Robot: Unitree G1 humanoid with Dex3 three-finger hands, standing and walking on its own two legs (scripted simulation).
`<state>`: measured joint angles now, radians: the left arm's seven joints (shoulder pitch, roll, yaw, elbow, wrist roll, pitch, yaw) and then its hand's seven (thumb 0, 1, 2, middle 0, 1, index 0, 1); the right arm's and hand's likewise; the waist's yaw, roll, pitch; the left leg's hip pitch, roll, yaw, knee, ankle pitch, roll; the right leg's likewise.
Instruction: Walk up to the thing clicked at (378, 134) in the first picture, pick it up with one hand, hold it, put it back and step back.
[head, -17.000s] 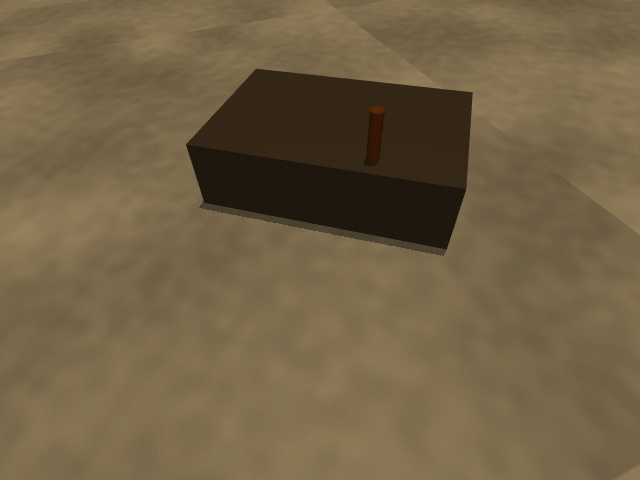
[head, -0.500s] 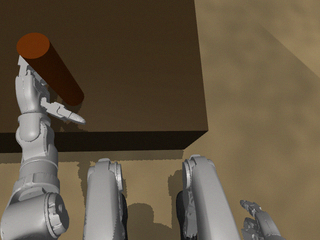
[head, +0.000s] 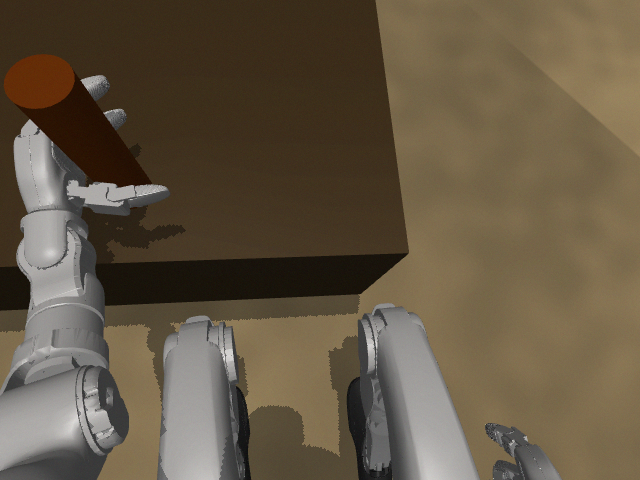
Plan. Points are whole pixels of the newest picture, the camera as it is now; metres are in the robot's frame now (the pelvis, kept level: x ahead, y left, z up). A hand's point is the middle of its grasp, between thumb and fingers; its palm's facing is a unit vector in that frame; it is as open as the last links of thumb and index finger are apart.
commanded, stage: close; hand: left
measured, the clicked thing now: (97, 148) +0.49 +0.23 +0.01
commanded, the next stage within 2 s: settle in 0.30 s
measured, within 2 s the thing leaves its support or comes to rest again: leaves its support in 0.72 s
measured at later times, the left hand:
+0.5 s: hand (113, 159) +0.49 +0.22 -0.01, palm faces +0.14 -0.99 -0.03, open 7.1 cm
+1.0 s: hand (80, 116) +0.50 +0.23 +0.05, palm faces +0.14 -0.99 -0.04, open 7.0 cm
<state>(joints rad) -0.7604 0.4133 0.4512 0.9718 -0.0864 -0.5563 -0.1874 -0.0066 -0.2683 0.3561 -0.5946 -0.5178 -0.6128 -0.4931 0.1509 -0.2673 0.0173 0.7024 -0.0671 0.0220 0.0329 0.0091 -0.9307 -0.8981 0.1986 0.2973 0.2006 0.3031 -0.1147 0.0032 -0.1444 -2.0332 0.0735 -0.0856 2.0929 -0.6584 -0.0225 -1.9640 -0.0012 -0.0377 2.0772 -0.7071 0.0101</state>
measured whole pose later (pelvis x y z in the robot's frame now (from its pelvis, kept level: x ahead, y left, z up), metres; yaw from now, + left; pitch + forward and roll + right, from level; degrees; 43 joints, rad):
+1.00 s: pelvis +0.01 +0.00 +0.04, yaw +0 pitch +34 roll -4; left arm -0.77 0.43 0.41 0.92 -0.09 -0.44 -0.17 -0.03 0.01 1.02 -0.87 -1.02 -0.90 -1.01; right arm 0.18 -0.26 0.01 0.68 -0.04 0.04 0.01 0.01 -0.90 -0.90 0.20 0.30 0.20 0.30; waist -0.11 0.02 -0.17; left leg -1.91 0.07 -0.07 1.96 -0.65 -0.02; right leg -1.84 0.00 -0.04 1.93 -0.69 0.01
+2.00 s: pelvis +0.03 +0.01 +0.13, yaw +1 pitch +32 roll -4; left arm -0.67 0.37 0.39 0.86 -0.09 -0.43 -0.16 -0.03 0.01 1.02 -0.86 -1.03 -0.89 -1.02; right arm 0.19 -0.25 0.01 0.68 -0.04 0.03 0.01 0.01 -0.91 -0.90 0.20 0.30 0.20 0.30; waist -0.10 0.03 -0.17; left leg -1.62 0.08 -0.06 1.69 -0.63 -0.02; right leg -1.55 0.00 -0.04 1.66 -0.66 0.01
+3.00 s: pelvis +0.06 +0.01 +0.28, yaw +4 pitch +13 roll -2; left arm -0.26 0.21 0.17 0.55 -0.16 -0.38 -0.06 -0.03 -0.01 1.04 -0.87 -1.03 -0.90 -1.01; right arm 0.23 -0.22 0.00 0.67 0.00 0.00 -0.03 0.01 -0.91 -0.90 0.20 0.30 0.20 0.30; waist -0.03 0.02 -0.08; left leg -0.82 0.06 -0.02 1.04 -0.45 -0.01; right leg -0.75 -0.02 -0.04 1.00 -0.47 0.02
